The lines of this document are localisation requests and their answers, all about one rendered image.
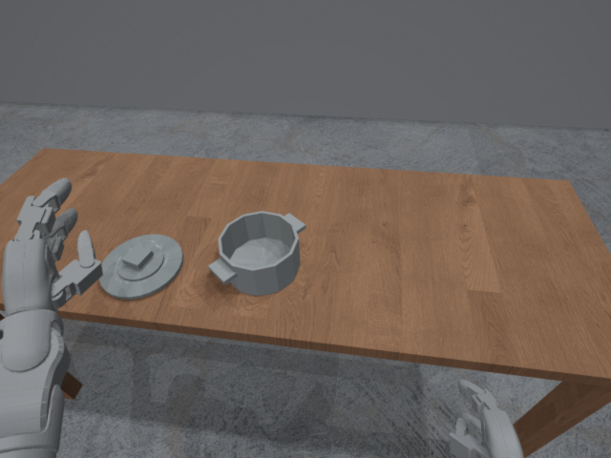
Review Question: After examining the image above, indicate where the lid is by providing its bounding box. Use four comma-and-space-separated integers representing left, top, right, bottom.
99, 234, 183, 300

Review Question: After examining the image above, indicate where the left robot forearm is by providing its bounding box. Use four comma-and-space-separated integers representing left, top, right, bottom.
0, 309, 71, 458

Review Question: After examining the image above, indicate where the table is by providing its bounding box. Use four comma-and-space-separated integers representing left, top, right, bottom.
0, 148, 611, 458

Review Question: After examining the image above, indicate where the pot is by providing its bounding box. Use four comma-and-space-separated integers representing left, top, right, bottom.
208, 211, 306, 296

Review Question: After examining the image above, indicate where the right robot hand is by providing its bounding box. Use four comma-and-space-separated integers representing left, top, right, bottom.
450, 380, 524, 458

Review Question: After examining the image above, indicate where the knob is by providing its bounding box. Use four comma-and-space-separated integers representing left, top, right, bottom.
121, 245, 154, 269

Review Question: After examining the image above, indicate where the left robot hand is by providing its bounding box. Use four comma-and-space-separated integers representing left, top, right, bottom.
2, 177, 103, 318

